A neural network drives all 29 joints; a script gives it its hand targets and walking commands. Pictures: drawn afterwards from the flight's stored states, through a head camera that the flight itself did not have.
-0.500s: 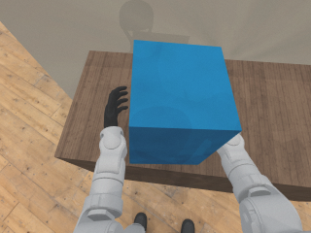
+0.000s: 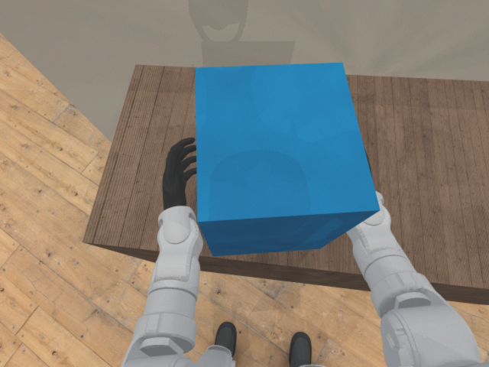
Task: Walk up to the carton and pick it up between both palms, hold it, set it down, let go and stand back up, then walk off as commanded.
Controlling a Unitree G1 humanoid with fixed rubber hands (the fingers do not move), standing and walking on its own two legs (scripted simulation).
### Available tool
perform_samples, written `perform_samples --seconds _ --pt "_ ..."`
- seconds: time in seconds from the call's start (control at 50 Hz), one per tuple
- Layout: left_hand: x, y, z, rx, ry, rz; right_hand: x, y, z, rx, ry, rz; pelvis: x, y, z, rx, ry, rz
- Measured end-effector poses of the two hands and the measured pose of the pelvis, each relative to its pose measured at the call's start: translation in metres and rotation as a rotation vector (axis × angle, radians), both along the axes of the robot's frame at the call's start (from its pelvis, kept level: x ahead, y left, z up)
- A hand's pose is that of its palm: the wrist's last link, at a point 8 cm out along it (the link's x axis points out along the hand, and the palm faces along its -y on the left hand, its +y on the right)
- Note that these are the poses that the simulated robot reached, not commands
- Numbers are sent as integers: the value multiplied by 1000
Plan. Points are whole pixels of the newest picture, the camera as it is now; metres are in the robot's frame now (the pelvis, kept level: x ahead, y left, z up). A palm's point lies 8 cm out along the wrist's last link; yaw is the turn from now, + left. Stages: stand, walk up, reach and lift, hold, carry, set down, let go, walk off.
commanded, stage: set down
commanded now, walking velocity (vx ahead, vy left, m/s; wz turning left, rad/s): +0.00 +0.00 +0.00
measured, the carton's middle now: (268, 173) +0.40 +0.04 -0.02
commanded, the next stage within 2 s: none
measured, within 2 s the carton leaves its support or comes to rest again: rests again in 0.04 s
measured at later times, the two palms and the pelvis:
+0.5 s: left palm (167, 218) +0.30 +0.18 +0.02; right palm (390, 170) +0.41 -0.13 +0.02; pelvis -0.05 -0.01 +0.00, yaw -1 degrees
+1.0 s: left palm (140, 263) +0.24 +0.20 +0.03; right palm (426, 237) +0.31 -0.17 +0.03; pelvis -0.11 -0.01 -0.01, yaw -1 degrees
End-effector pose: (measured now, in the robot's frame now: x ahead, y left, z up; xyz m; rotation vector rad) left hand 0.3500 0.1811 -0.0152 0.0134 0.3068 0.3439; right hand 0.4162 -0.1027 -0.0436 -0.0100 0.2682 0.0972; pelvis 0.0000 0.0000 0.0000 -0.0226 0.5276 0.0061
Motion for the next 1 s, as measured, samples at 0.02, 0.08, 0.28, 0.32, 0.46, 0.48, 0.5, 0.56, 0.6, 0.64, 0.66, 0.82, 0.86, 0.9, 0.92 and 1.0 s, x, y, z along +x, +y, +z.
perform_samples --seconds 0.02,0.08,0.28,0.32,0.46,0.48,0.5,0.56,0.6,0.64,0.66,0.82,0.86,0.9,0.92,1.0 --pt "-2 0 -1 -13 12 9 1 0 1 0 -3 12 -1 0 0 0 3 0" --pt "-9 4 -3 -50 45 46 7 1 7 -10 -18 46 -4 -1 -1 0 7 -1" --pt "-24 3 17 -99 37 100 21 -2 41 -36 -40 85 -17 -8 -1 -1 -4 -9" --pt "-26 -1 23 -88 23 86 18 -4 48 -35 -57 82 -21 -11 -1 2 -9 -9" --pt "-40 -8 34 -51 -5 12 -1 -23 61 -72 -55 32 -39 -12 -1 3 -54 -10" --pt "-43 -7 36 -52 -9 9 -5 -26 61 -82 -45 28 -42 -11 -1 3 -65 -10" --pt "-47 -5 37 -52 -12 8 -9 -29 61 -87 -35 23 -46 -11 -1 2 -77 -10" --pt "-60 1 40 -48 -20 20 -22 -38 62 -97 -4 18 -57 -9 0 -1 -111 -10" --pt "-68 7 41 -50 -28 42 -30 -41 63 -100 10 25 -64 -8 -1 -2 -127 -11" --pt "-77 14 43 -55 -38 67 -37 -42 64 -102 21 40 -71 -7 -1 -3 -143 -11" --pt "-81 18 44 -58 -43 80 -41 -42 64 -102 28 49 -74 -7 -2 -4 -150 -11" --pt "-105 36 46 -97 -57 153 -71 -45 63 -96 99 99 -93 -6 -6 -6 -196 -13" --pt "-108 35 43 -112 -52 157 -77 -48 66 -97 96 100 -97 -6 -6 -6 -206 -13" --pt "-110 32 41 -127 -43 153 -84 -52 69 -98 93 97 -100 -5 -7 -6 -214 -13" --pt "-111 29 40 -133 -42 148 -87 -55 70 -99 91 94 -102 -5 -8 -7 -218 -13" --pt "-111 16 42 -139 -42 105 -102 -66 69 -105 101 78 -107 -5 -9 -7 -233 -14"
